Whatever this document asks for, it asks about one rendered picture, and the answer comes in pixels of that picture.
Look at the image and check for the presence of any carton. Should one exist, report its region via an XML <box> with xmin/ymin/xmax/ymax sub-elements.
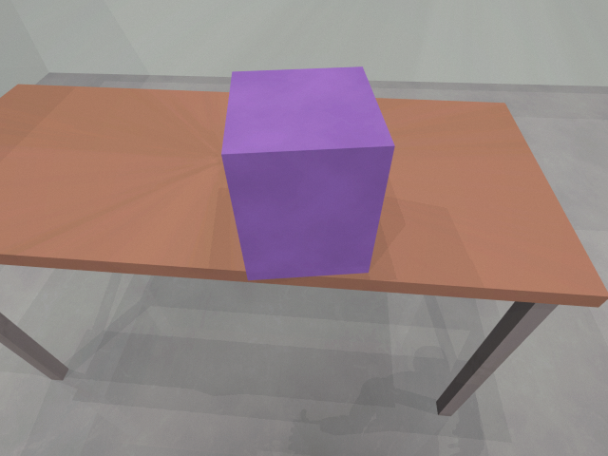
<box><xmin>221</xmin><ymin>66</ymin><xmax>395</xmax><ymax>280</ymax></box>

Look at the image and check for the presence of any table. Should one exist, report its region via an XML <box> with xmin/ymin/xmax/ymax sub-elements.
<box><xmin>0</xmin><ymin>85</ymin><xmax>608</xmax><ymax>416</ymax></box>

